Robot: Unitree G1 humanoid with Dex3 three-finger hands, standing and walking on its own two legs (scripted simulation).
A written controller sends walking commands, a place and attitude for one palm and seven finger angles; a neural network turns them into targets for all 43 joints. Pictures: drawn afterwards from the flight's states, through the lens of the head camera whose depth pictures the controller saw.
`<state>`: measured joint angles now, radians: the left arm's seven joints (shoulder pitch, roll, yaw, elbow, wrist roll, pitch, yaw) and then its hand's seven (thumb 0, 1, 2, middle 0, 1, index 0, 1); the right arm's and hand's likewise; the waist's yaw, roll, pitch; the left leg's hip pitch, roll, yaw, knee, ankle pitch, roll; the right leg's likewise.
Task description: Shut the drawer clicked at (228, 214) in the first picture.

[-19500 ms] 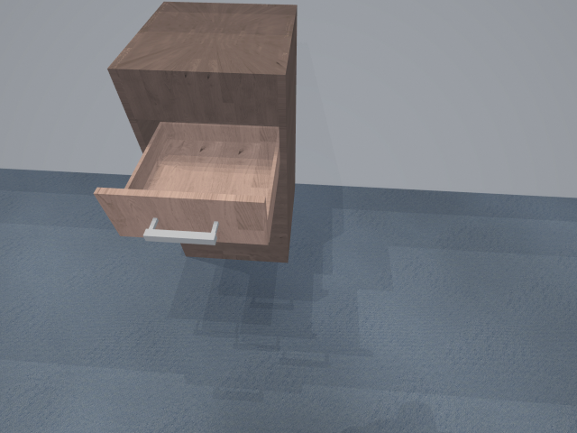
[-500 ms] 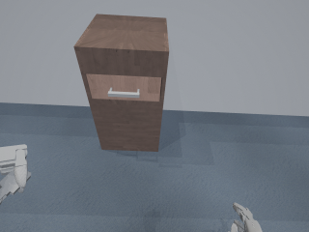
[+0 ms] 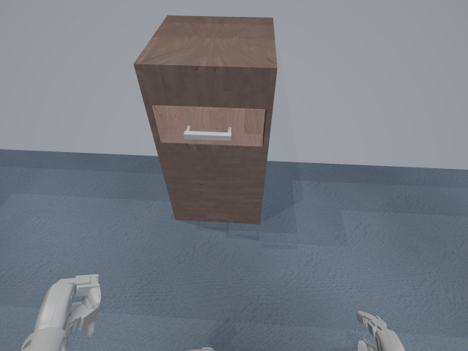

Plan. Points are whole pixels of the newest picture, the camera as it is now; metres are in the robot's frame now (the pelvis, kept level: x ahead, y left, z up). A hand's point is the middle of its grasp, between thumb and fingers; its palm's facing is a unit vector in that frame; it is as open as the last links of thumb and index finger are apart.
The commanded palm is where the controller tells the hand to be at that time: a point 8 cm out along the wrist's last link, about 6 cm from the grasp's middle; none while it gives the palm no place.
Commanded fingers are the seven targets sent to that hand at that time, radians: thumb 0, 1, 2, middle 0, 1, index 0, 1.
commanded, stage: let the arm hang, fingers relaxed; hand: left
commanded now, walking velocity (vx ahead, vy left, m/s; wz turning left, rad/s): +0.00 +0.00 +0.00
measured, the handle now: (208, 132) +0.83 +0.14 -0.14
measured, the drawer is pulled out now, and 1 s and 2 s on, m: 0.00 0.00 0.00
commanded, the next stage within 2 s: look to check the result in 0.96 s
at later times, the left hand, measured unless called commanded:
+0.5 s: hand out of the picture -0.07 +0.17 -0.15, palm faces +0.06 -0.98 -0.18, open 6.0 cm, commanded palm none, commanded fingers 0.00 0.90 0.90 -0.20 -0.30 -0.20 -0.30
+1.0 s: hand out of the picture -0.02 +0.15 -0.15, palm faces +0.04 -0.98 -0.18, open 7.4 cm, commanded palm none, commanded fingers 0.00 0.90 0.90 -0.20 -0.30 -0.20 -0.30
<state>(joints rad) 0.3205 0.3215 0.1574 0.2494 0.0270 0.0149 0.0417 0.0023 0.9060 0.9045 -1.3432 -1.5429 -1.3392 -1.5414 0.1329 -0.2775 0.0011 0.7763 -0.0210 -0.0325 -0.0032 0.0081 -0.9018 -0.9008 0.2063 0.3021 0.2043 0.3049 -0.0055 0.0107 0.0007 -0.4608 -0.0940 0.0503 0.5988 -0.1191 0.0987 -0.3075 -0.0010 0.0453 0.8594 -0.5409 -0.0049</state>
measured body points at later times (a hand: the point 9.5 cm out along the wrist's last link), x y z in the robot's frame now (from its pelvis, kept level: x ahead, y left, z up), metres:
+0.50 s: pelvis -0.01 +0.00 +0.03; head +0.01 +0.01 +0.48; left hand -0.07 +0.22 -0.13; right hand -0.01 -0.21 -0.13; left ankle +0.04 +0.09 -0.71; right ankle -0.02 -0.12 -0.71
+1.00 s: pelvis -0.01 -0.02 +0.03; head +0.00 -0.02 +0.48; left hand -0.02 +0.20 -0.13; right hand -0.04 -0.23 -0.14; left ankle +0.04 +0.09 -0.71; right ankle -0.02 -0.12 -0.71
